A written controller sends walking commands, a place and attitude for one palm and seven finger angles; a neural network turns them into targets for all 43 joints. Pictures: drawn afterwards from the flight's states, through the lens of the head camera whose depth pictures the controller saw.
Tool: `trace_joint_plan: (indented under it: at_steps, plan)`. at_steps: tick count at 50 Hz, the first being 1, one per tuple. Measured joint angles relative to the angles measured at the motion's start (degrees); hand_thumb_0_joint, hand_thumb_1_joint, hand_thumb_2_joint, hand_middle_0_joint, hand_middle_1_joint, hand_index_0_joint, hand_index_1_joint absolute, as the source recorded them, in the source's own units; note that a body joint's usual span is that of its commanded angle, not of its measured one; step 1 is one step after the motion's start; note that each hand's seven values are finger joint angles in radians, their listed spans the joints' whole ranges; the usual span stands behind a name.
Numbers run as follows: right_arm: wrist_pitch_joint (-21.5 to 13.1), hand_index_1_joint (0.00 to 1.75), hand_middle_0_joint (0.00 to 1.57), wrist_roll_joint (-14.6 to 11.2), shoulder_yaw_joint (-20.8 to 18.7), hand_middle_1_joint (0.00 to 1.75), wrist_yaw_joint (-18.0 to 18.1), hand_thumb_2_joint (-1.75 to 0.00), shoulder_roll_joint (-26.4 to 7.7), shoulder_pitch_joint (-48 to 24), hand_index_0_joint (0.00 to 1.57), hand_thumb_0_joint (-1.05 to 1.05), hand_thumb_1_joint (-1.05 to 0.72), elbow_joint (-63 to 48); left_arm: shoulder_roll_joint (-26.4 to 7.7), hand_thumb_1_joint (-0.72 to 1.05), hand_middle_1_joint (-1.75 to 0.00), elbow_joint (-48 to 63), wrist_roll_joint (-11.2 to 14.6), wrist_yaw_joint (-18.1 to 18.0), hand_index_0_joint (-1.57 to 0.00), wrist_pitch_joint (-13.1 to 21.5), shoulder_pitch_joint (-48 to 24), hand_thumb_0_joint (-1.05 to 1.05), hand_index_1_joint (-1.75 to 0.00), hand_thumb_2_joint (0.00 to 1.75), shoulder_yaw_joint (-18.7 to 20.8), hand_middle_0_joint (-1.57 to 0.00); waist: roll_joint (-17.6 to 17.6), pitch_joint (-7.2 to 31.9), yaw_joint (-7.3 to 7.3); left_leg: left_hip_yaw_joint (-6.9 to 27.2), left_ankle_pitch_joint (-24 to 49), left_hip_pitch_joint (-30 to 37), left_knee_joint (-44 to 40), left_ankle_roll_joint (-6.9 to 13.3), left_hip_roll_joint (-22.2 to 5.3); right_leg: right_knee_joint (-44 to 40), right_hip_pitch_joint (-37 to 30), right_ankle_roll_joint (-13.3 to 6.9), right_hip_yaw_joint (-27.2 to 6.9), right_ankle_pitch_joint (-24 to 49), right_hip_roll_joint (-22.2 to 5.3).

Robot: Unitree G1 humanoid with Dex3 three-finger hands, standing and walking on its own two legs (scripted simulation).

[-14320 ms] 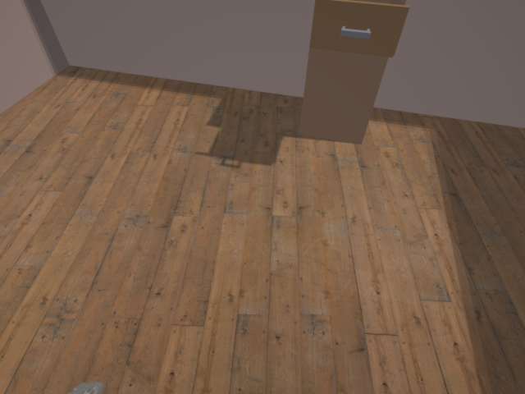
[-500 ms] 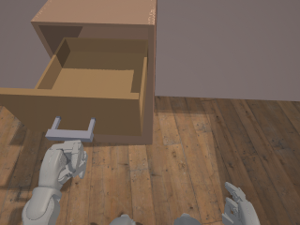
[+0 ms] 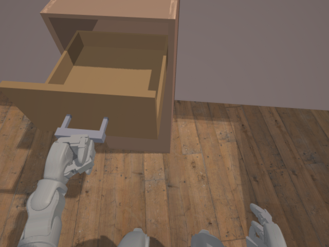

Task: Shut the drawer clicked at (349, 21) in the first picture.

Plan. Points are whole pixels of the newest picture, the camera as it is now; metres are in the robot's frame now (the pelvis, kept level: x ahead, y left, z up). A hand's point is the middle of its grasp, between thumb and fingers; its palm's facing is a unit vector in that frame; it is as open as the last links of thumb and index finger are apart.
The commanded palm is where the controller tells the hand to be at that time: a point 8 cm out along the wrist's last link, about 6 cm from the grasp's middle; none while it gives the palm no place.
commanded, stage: push the drawer shut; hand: left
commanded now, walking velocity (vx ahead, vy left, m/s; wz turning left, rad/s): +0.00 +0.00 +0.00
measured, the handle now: (83, 127) +0.38 +0.22 +0.06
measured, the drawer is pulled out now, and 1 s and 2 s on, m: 0.28 0.15 0.04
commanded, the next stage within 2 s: none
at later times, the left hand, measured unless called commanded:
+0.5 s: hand (99, 131) +0.37 +0.19 +0.05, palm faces -0.06 -1.00 -0.06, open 2.8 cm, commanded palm +0.37 +0.23 +0.06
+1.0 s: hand (106, 113) +0.43 +0.18 +0.05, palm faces -0.05 -1.00 -0.05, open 2.8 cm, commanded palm +0.43 +0.22 +0.06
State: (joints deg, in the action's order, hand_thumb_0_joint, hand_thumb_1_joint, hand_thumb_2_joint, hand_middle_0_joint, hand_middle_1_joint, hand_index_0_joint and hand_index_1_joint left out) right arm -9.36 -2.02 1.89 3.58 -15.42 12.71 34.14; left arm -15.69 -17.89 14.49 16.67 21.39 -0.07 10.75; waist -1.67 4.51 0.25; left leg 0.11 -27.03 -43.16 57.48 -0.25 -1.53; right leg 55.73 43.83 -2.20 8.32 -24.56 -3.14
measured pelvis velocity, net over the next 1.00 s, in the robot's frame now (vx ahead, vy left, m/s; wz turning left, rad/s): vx -0.01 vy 0.02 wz -0.03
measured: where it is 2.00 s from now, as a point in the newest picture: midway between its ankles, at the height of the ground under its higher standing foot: outside the picture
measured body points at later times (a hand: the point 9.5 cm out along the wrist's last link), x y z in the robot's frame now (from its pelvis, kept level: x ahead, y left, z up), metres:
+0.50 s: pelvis -0.02 +0.01 +0.00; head +0.07 +0.01 +0.44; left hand +0.37 +0.24 +0.05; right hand +0.10 -0.24 -0.11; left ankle +0.01 +0.12 -0.68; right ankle +0.03 -0.10 -0.68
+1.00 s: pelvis -0.01 +0.02 +0.00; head +0.09 +0.02 +0.44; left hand +0.42 +0.23 +0.05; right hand +0.07 -0.24 -0.12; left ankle +0.01 +0.12 -0.68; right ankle +0.03 -0.10 -0.68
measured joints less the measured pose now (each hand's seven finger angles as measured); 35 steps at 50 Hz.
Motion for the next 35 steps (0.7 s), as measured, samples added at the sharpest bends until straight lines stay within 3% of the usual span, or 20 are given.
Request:
trace_joint_plan:
  at_steps: [20,35]
  plan:
    - [1.55,0.30,0.21,-0.06,0.77,0.30,-0.19,-0.90,0.04,2.39,0.20,0.01,-0.90,1.36,-1.70,0.73,-1.60,-17.92,-2.33,-2.21,-1.40,0.29,-18.85,-0.06,-1.60,0.95,0.13,-1.40,0.79,-0.55,1.80,-1.06,1.79,-1.66,-0.57,0.90,0.48,-0.79,1.87,0.63,-1.09,2.31,-0.39]
    - [4.51,0.30,0.21,0.63,0.20,0.30,-1.26,-0.90,0.14,4.41,0.20,0.01,-0.90,1.91,-2.40,0.74,-1.60,-26.72,-4.18,-3.23,-1.39,2.66,-26.38,-0.05,-1.60,0.93,2.07,-1.40,1.15,-0.26,3.26,-2.05,1.74,-2.41,-1.10,1.48,0.31,-1.68,2.88,1.21,-2.11,2.94,-0.10]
